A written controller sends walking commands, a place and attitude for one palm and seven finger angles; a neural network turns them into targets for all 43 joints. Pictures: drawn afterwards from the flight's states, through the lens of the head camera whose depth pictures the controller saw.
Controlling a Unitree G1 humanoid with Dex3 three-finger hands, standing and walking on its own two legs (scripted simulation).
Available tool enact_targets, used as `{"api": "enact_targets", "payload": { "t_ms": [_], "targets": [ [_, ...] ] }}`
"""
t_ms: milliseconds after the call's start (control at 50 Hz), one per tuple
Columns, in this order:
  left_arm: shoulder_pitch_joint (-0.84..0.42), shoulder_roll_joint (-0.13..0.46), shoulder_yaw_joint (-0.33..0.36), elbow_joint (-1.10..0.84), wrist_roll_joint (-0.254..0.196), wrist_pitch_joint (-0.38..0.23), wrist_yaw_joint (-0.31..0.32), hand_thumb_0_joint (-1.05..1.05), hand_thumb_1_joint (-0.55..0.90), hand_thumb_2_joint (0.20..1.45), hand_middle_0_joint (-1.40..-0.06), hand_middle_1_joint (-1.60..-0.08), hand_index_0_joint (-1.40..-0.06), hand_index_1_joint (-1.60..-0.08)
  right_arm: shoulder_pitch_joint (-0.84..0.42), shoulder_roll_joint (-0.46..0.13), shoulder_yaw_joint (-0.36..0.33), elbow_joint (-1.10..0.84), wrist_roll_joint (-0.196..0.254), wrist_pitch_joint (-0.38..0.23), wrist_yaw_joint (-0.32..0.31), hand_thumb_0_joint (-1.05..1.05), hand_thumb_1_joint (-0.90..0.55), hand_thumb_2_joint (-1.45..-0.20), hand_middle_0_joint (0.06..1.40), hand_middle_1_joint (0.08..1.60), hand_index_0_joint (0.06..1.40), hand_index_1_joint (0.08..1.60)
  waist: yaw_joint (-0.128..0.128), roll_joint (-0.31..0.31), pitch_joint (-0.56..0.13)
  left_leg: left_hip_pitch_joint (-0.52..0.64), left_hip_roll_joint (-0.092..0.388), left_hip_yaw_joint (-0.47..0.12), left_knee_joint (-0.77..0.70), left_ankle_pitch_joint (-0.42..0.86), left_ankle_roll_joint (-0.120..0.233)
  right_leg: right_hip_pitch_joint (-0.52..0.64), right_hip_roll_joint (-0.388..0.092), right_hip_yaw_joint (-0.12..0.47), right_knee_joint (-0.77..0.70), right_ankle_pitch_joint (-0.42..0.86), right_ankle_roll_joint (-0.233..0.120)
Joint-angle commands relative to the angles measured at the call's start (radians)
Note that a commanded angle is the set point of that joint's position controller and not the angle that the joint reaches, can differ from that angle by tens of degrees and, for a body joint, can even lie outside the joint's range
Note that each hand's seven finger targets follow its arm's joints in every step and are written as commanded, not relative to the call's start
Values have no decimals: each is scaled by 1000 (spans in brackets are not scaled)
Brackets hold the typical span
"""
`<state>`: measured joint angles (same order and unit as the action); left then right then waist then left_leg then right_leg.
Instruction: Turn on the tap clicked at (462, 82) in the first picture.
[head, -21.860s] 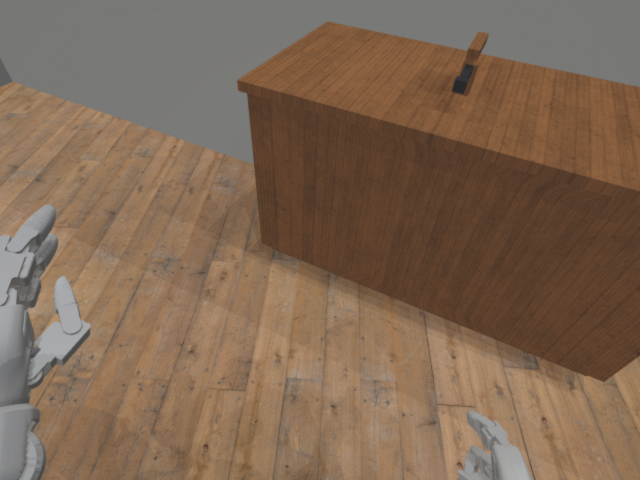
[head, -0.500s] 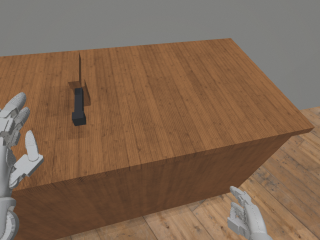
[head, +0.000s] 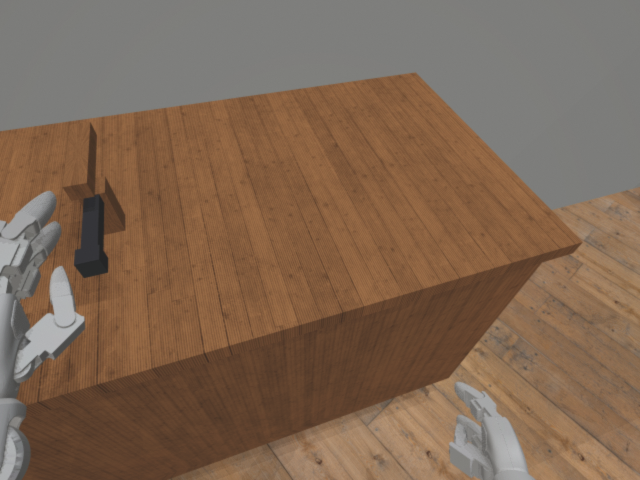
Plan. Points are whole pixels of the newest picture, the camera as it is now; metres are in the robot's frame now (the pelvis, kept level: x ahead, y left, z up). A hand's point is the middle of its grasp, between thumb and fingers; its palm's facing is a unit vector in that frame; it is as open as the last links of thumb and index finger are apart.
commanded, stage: shuffle to correct the standing spot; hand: left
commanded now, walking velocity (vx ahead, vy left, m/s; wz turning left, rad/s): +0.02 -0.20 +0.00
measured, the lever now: (91, 261) +0.34 +0.32 +0.07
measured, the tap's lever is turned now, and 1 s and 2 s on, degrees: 0 0 0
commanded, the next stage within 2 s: come to a stop and stand still in 0.08 s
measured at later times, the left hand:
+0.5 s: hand (94, 347) +0.20 +0.22 +0.15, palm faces +0.37 -0.84 -0.40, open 7.4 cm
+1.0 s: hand (7, 341) +0.20 +0.29 +0.16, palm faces +0.39 -0.85 -0.35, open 7.4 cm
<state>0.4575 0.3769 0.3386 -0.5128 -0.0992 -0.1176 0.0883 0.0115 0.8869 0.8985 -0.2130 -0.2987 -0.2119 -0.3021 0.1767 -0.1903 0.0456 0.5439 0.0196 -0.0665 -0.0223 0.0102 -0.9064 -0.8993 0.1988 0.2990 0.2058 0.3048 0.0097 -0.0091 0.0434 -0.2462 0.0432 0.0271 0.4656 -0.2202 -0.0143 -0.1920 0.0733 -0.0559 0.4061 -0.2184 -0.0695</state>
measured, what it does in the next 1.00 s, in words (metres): stands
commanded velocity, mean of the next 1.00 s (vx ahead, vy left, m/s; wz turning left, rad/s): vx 0.00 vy -0.01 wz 0.00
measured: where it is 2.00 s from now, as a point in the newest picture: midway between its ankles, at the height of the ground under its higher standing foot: outside the picture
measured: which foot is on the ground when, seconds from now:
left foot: down 0.00-1.00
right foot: down 0.00-1.00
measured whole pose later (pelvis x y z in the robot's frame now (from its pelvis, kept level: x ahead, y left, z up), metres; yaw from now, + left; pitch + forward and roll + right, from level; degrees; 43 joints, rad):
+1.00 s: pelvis -0.01 +0.04 +0.00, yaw +1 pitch -2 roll -1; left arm 0.46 0.36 0.32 -0.49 -0.08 -0.12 0.12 0.01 0.89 0.90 -0.21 -0.30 -0.21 -0.30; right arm 0.17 -0.21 0.05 0.56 0.02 -0.07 -0.04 0.01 -0.91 -0.90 0.20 0.30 0.20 0.30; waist 0.03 0.00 0.06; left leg -0.21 -0.02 0.03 0.41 -0.18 0.04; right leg -0.15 0.01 -0.05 0.36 -0.18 -0.01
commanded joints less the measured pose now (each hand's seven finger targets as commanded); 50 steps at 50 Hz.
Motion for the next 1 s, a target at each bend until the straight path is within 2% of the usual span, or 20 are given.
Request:
{"api": "enact_targets", "payload": {
  "t_ms": [0,20,40,140,160,220,260,280,320,400,460,580,620,700,720,740,820,840,920,980],
  "targets": [
    [-31,169,124,-209,-17,-53,10,0,900,900,-200,-300,-200,-300,-83,-130,-67,-162,6,-54,-16,0,-900,-900,200,300,200,300,-1,70,-181,92,106,-67,10,177,41,16,-159,125,-56,237,31],
    [-38,187,135,-227,-16,-48,13,0,900,900,-200,-300,-200,-300,-102,-125,-61,-163,11,-52,-15,0,-900,-900,200,300,200,300,-2,67,-187,102,103,-64,16,203,41,18,-165,124,-45,259,29],
    [-32,160,115,-211,-19,-47,10,0,900,900,-200,-300,-200,-300,-87,-131,-63,-156,6,-50,-16,0,-900,-900,200,300,200,300,-5,43,-187,97,101,-58,32,201,43,16,-162,119,-48,270,30],
    [-45,160,109,-204,-24,-38,11,0,900,900,-200,-300,-200,-300,-86,-136,-67,-149,10,-45,-17,0,-900,-900,200,300,200,300,-10,53,-156,78,88,-48,58,145,41,-12,-175,139,-58,251,24],
    [-34,177,127,-191,-25,-35,12,0,900,900,-200,-300,-200,-300,-84,-138,-72,-153,12,-45,-19,0,-900,-900,200,300,200,300,-8,32,-149,71,87,-44,67,133,41,-14,-178,149,-63,257,29],
    [-14,180,139,-172,-21,-30,25,0,900,900,-200,-300,-200,-300,-109,-135,-67,-151,22,-45,-18,0,-900,-900,200,300,200,300,-5,30,-132,52,50,-38,101,82,43,-9,-218,200,-105,269,57],
    [-12,160,122,-160,-20,-39,28,0,900,900,-200,-300,-200,-300,-98,-142,-68,-142,21,-43,-16,0,-900,-900,200,300,200,300,-6,28,-133,43,36,-46,109,70,44,7,-231,212,-126,259,67],
    [-1,170,134,-157,-18,-42,31,0,900,900,-200,-300,-200,-300,-104,-141,-67,-141,22,-43,-17,0,-900,-900,200,300,200,300,-2,16,-130,38,33,-48,101,72,46,20,-231,215,-131,264,81],
    [1,181,137,-180,-11,-48,37,0,900,900,-200,-300,-200,-300,-122,-149,-66,-138,22,-39,-18,0,-900,-900,200,300,200,300,4,53,-139,44,34,-58,75,110,51,49,-233,203,-115,313,97],
    [-5,164,122,-160,-8,-56,38,0,900,900,-200,-300,-200,-300,-112,-148,-67,-137,21,-38,-20,0,-900,-900,200,300,200,300,7,0,-120,50,29,-62,65,101,55,42,-230,205,-136,269,116],
    [-27,160,116,-141,-8,-57,38,0,900,900,-200,-300,-200,-300,-110,-153,-68,-131,19,-40,-24,0,-900,-900,200,300,200,300,6,-23,-129,81,37,-71,35,119,58,40,-219,175,-122,258,108],
    [-65,140,84,-131,-1,-49,36,0,900,900,-200,-300,-200,-300,-108,-153,-69,-127,20,-49,-24,0,-900,-900,200,300,200,300,5,-9,-112,106,39,-82,5,82,59,4,-212,176,-142,119,82],
    [-76,152,86,-147,4,-46,37,0,900,900,-200,-300,-200,-300,-121,-152,-66,-126,21,-52,-24,0,-900,-900,200,300,200,300,8,23,-109,119,43,-88,-16,85,59,-6,-209,171,-137,96,67],
    [-90,146,77,-168,7,-50,39,0,900,900,-200,-300,-200,-300,-114,-150,-62,-136,16,-62,-24,0,-900,-900,200,300,200,300,7,17,-93,100,45,-103,-49,51,56,-5,-195,156,-141,43,47],
    [-85,165,92,-175,9,-49,42,0,900,900,-200,-300,-200,-300,-128,-151,-58,-132,15,-60,-25,0,-900,-900,200,300,200,300,8,52,-92,107,49,-111,-67,59,55,-7,-190,147,-131,48,43],
    [-88,143,74,-175,10,-53,41,0,900,900,-200,-300,-200,-300,-121,-148,-55,-133,10,-58,-25,0,-900,-900,200,300,200,300,6,54,-87,94,54,-118,-83,37,57,-1,-179,135,-130,40,45],
    [-63,167,104,-173,14,-56,44,0,900,900,-200,-300,-200,-300,-128,-147,-53,-139,11,-61,-26,0,-900,-900,200,300,200,300,10,78,-96,79,60,-137,-124,32,54,29,-166,122,-113,61,42],
    [-63,143,86,-174,14,-61,42,0,900,900,-200,-300,-200,-300,-117,-147,-53,-136,5,-59,-26,0,-900,-900,200,300,200,300,8,70,-108,74,65,-143,-134,29,57,45,-158,109,-105,73,43],
    [-57,148,89,-196,20,-68,42,0,900,900,-200,-300,-200,-300,-122,-148,-52,-144,6,-64,-23,0,-900,-900,200,300,200,300,11,128,-116,78,73,-164,-174,25,48,54,-146,98,-79,82,42],
    [-62,135,76,-204,24,-78,40,0,900,900,-200,-300,-200,-300,-104,-149,-56,-142,0,-70,-23,0,-900,-900,200,300,200,300,11,115,-126,79,82,-172,-191,31,42,66,-136,86,-66,98,45]
  ]
}}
